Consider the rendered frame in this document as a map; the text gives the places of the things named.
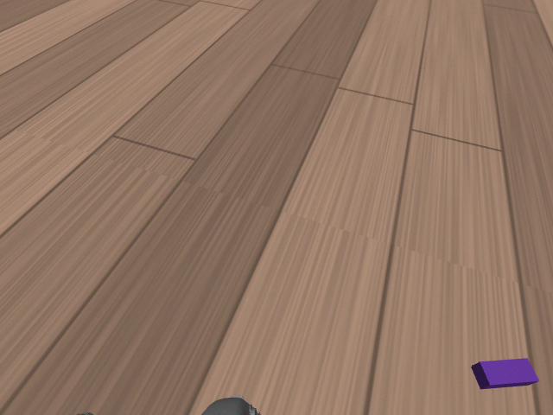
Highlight carton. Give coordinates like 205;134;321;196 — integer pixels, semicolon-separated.
471;358;539;389

